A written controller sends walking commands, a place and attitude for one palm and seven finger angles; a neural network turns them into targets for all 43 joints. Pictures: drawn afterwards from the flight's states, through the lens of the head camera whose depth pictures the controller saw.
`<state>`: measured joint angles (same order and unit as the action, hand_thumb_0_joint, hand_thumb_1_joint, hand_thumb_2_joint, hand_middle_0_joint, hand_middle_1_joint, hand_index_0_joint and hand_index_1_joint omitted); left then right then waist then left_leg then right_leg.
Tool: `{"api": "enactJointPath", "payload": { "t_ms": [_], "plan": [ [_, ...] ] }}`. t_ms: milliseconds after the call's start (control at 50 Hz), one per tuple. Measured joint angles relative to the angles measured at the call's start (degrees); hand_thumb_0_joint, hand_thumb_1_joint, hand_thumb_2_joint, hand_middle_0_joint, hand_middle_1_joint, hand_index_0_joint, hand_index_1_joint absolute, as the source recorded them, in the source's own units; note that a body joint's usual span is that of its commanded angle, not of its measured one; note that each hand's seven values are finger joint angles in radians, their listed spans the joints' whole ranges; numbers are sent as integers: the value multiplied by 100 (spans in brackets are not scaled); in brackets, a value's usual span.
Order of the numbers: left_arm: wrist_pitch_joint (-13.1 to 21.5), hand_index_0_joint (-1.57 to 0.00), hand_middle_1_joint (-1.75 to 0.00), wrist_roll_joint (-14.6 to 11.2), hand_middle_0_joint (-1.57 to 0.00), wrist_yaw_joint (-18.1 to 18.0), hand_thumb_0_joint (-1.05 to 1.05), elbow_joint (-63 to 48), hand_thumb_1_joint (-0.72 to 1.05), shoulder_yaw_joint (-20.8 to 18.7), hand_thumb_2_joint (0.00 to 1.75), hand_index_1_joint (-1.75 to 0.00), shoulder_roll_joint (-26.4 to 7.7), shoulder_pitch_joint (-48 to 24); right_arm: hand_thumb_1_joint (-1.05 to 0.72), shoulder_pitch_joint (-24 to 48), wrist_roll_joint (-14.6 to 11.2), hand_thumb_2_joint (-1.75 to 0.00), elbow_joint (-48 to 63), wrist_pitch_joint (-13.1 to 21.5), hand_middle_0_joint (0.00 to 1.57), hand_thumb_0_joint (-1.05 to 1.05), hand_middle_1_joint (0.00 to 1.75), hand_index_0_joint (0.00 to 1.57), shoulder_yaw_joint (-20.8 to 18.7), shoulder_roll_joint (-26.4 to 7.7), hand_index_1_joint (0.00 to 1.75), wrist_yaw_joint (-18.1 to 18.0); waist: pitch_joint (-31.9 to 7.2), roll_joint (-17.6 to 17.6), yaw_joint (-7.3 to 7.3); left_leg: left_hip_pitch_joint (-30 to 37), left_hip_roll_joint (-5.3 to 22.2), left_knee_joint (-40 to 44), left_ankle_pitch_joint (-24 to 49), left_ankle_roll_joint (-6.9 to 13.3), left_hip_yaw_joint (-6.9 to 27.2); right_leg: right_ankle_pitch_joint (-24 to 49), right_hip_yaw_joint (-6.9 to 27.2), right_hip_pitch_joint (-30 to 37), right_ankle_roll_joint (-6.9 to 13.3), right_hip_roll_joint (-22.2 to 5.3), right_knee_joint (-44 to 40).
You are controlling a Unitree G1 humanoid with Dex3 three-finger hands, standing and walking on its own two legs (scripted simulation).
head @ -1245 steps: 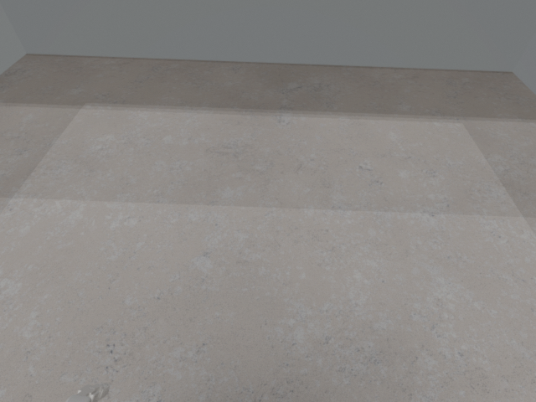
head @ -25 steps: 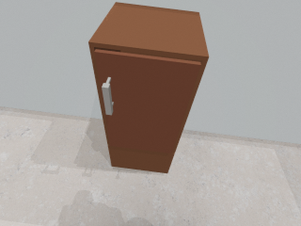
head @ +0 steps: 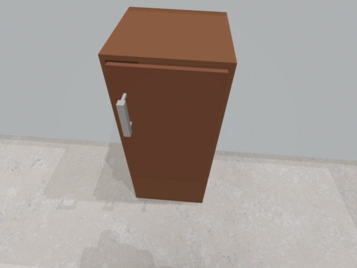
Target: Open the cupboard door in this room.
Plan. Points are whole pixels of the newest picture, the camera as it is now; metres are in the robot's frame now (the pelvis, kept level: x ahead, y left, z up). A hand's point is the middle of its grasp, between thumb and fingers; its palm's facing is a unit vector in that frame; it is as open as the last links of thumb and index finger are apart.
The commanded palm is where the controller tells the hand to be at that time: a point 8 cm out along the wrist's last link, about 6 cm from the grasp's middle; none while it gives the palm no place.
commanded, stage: look again from close up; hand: left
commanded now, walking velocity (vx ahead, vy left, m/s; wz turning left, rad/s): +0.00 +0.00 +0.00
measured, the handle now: (126, 115) +0.58 +0.21 -0.03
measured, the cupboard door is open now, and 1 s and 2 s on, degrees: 0 0 0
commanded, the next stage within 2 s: shuffle to correct the standing spot in 0.54 s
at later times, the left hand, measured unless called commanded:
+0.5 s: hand out of the picture +0.04 +0.20 -0.17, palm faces +0.03 -0.97 -0.22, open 7.4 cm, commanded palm none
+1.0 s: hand out of the picture -0.06 +0.21 -0.18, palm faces +0.04 -0.99 -0.16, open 7.4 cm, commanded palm none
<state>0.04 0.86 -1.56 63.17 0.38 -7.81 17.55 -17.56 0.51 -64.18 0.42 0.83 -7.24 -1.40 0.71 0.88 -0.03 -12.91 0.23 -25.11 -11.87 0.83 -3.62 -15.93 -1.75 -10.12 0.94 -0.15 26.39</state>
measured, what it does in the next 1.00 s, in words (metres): stands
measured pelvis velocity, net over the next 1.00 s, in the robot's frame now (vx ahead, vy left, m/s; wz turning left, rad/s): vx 0.01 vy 0.04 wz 0.00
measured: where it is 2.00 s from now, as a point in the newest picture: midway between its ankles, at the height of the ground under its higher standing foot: outside the picture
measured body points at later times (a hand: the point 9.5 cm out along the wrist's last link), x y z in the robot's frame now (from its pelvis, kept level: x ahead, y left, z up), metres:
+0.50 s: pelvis -0.01 +0.01 +0.00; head -0.03 +0.02 +0.45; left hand +0.03 +0.25 -0.15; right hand +0.05 -0.22 -0.15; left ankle +0.02 +0.11 -0.74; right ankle -0.02 -0.11 -0.74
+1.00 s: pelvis +0.01 +0.04 -0.01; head +0.00 +0.05 +0.44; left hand -0.06 +0.26 -0.17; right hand -0.03 -0.19 -0.16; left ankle +0.02 +0.11 -0.74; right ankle -0.02 -0.10 -0.74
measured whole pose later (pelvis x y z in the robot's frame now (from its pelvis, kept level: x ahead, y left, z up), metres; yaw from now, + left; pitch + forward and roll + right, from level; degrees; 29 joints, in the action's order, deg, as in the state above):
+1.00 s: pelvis +0.01 +0.04 -0.01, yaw +0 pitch -1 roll +0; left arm -0.8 1.9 -1.1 62.3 -1.1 -8.3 25.5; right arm -21.9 0.8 -62.9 -0.4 -0.8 -9.2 -0.9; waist -0.5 0.9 0.0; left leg -14.2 -2.1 -30.8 -15.9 4.5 -5.0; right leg -19.3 -0.5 -10.9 1.0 -2.5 30.9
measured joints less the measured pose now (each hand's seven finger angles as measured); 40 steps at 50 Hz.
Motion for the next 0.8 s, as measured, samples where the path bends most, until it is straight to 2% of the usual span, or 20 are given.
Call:
{"api": "enactJointPath", "payload": {
  "t_ms": [80,160,360,520,700,800],
  "plan": [
    [65,-21,-30,48,-20,18,1,-208,91,50,89,-30,-75,42,-91,-58,53,-90,332,7,20,1,30,20,-44,-99,30,43,73,-81,-92,-239,29,-332,-117,-5,100,-78,-101,-129,19,23,178],
    [48,-21,-30,37,-20,-28,1,-343,91,-10,89,-30,-162,93,-91,-71,60,-90,530,3,20,1,29,20,-131,-273,30,-2,-60,-177,-127,-322,44,-607,-296,13,138,-198,-134,-143,11,33,325],
    [14,-20,-30,20,-20,-68,0,-629,91,-55,89,-30,-386,-100,-91,245,35,-90,671,11,20,1,29,20,-120,-411,30,2,-166,-93,-30,-98,15,-609,-336,60,52,-226,-49,34,-50,-3,372],
    [-12,-20,-30,25,-20,-40,0,-632,90,9,89,-30,-341,-122,-91,394,25,-90,623,-21,20,1,29,20,-59,-342,30,62,-134,-65,-6,-23,-22,-368,-135,105,20,-18,-21,97,-107,-35,139],
    [-31,-20,-30,41,-20,-30,0,-419,90,36,89,-30,-198,127,-92,236,12,-90,387,-59,20,1,29,20,-62,-275,30,85,-38,-29,-6,-34,-76,-142,62,175,-16,192,8,80,-176,-83,-84],
    [-76,-20,-30,92,-20,7,0,-296,90,-24,89,-30,-144,397,-91,-46,43,-90,246,-154,20,1,29,20,-103,-255,30,107,-125,-19,6,-124,-101,-322,-188,205,-3,-67,2,29,-164,-105,38]
  ]
}}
